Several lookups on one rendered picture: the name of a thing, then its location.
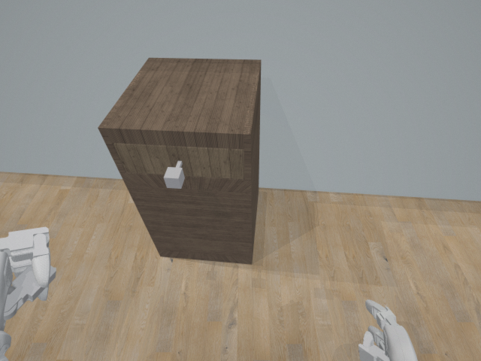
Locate right robot hand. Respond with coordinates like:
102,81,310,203
358,299,418,361

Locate handle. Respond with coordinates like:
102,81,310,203
164,161,185,189

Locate left robot hand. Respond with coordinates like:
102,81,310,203
0,227,56,331

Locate cabinet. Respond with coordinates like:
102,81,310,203
98,58,261,265

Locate drawer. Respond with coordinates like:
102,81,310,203
113,143,245,179

